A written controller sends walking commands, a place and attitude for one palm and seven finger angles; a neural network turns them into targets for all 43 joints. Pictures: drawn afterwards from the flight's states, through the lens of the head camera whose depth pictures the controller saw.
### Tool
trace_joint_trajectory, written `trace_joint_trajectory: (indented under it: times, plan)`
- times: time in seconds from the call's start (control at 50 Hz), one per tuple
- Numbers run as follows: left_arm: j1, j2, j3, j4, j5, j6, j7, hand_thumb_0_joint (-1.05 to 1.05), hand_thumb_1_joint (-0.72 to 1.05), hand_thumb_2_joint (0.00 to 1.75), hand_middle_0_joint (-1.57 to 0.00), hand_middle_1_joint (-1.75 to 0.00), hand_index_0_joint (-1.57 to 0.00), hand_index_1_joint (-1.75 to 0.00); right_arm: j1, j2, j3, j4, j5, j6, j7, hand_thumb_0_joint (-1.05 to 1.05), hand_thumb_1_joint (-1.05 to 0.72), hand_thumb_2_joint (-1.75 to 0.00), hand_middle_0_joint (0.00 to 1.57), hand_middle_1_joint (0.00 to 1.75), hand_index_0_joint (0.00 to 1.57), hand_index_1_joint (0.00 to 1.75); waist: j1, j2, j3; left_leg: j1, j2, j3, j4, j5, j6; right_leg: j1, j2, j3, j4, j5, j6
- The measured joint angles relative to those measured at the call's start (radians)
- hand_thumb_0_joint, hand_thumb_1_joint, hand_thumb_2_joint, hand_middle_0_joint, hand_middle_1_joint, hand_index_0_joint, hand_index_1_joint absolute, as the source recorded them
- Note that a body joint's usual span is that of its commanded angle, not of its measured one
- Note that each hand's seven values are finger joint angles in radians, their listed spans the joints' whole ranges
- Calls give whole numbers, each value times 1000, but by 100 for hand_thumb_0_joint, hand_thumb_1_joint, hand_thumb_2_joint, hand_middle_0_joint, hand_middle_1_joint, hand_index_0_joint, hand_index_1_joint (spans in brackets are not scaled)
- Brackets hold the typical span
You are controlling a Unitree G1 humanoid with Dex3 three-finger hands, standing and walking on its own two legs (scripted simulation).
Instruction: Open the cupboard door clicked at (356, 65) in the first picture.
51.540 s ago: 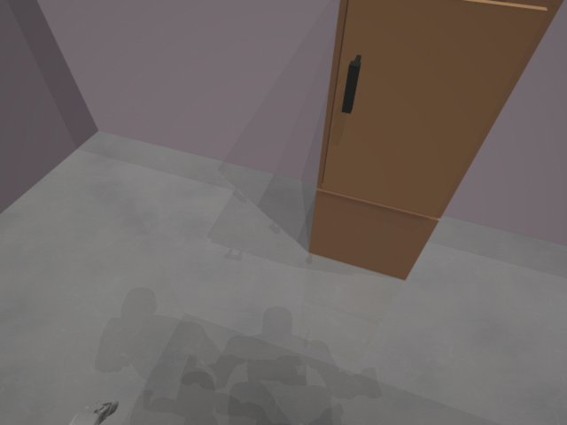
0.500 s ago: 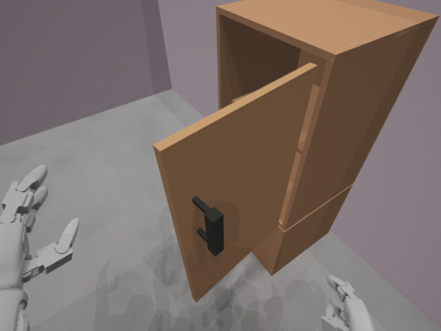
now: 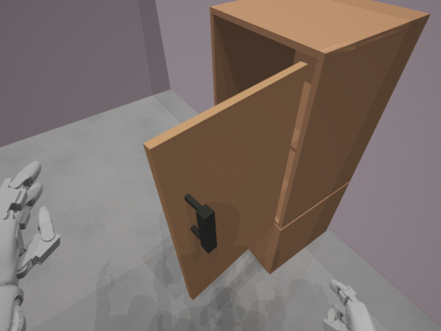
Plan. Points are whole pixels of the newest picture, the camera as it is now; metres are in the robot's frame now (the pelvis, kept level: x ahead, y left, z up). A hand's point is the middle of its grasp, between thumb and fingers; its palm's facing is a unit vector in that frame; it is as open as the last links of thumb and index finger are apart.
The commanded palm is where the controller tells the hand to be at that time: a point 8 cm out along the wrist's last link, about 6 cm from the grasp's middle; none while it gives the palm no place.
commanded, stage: step back with the hand held close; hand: left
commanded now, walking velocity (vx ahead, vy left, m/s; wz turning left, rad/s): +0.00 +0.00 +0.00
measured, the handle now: (199, 223) +0.30 +0.09 +0.05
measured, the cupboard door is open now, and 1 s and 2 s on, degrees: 98 98 98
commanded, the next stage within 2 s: stop stepping back and stand still in 1.22 s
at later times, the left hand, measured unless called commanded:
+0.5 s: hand (32, 255) +0.16 +0.28 +0.15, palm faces +0.32 -0.79 -0.52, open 7.4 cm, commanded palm +0.10 +0.32 +0.17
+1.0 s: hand out of the picture +0.06 +0.30 +0.15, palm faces +0.45 -0.78 -0.43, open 7.4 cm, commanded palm -0.01 +0.35 +0.17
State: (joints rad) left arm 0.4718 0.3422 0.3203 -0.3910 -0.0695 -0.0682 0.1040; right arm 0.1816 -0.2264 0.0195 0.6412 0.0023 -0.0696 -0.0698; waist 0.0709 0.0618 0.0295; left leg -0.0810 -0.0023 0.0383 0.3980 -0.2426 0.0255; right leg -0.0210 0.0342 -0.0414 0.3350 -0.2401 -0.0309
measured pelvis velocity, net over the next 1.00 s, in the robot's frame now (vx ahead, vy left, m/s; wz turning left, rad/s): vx -0.13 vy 0.04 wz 0.05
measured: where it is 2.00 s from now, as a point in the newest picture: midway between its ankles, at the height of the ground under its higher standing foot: outside the picture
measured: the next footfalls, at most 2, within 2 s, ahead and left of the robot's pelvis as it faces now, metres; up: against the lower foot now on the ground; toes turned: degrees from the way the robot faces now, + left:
left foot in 1.00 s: -0.05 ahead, +0.13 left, +0.00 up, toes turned +3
right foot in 1.42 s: -0.28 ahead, -0.07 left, +0.00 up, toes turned -6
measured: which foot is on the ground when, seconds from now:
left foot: down 0.00-0.86, up 0.88-0.98, down 1.00-1.00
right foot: down 0.00-1.00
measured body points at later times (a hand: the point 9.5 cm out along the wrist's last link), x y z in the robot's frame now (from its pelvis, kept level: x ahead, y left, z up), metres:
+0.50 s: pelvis -0.05 +0.02 -0.01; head -0.03 +0.02 +0.44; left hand +0.14 +0.32 +0.18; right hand +0.13 -0.23 -0.08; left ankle -0.01 +0.10 -0.74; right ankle -0.03 -0.10 -0.74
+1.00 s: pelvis -0.13 +0.04 -0.02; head -0.11 +0.07 +0.42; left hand +0.03 +0.34 +0.17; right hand +0.04 -0.20 -0.10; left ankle -0.09 +0.13 -0.75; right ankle -0.04 -0.09 -0.75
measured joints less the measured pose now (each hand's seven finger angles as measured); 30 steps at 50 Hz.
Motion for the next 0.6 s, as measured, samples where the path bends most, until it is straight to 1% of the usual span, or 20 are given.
trace_joint_trajectory:
  times: [0.08,0.14,0.18,0.3,0.34,0.4,0.48,0.6]
  plan:
    - [-16,0,5,12,2,-4,-5,1,89,90,-21,-30,-21,-30,1,-2,0,-6,6,3,0,1,-90,-90,20,30,21,30,-1,6,3,-8,3,-2,3,4,-1,-5,3,-3,-2,5,-2]
    - [-19,20,46,15,6,-44,-5,1,89,90,-21,-31,-21,-30,-10,-3,4,-23,9,18,3,1,-90,-90,20,30,21,30,-18,8,-4,-58,11,-7,28,1,-2,-43,11,-7,-3,15,-2]
    - [-2,28,61,4,8,-56,-3,1,89,90,-21,-30,-21,-30,-19,-4,0,-37,9,32,6,1,-90,-90,20,30,21,30,-29,6,-5,-88,15,-3,36,3,-1,-72,14,-4,1,22,-1]
    - [74,35,32,-51,15,-55,-8,1,89,90,-21,-30,-21,-30,-31,-20,-27,-69,14,67,-1,1,-90,-90,20,30,21,30,-50,-4,3,-143,8,23,47,15,10,-149,4,20,42,28,12]
    - [93,49,30,-74,16,-53,-8,1,89,90,-21,-30,-21,-30,-30,-21,-34,-77,17,78,-5,1,-90,-90,20,30,21,30,-56,-13,5,-157,4,29,54,18,15,-169,-1,25,60,26,16]
    - [106,80,49,-104,16,-59,-3,1,89,90,-21,-31,-22,-30,-25,-17,-41,-88,19,89,-12,1,-90,-90,20,30,21,30,-62,-31,9,-175,-1,34,67,23,21,-195,-7,29,87,26,21]
    - [108,105,86,-122,15,-74,11,1,89,90,-21,-31,-22,-30,-18,-10,-41,-100,20,90,-14,1,-90,-90,20,30,21,30,-66,-47,9,-201,-7,40,84,35,30,-225,-14,33,113,33,28]
    - [102,84,96,-117,31,-94,26,1,89,90,-21,-31,-21,-30,0,-6,-31,-111,19,66,-10,1,-90,-90,20,30,21,30,-65,-52,9,-250,-14,40,120,52,48,-273,-24,30,152,49,39]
